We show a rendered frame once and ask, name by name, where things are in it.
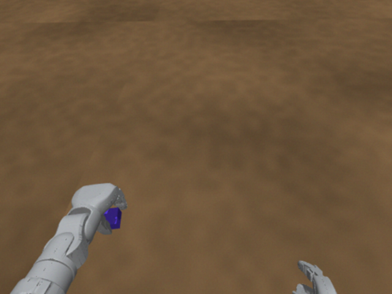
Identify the left robot hand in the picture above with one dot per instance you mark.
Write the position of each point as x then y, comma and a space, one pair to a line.
102, 197

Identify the right robot hand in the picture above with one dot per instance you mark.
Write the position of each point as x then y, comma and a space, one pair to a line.
321, 284

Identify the small box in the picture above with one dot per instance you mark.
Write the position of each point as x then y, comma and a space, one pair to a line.
113, 216

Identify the left robot arm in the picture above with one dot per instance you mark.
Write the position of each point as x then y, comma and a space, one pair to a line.
56, 267

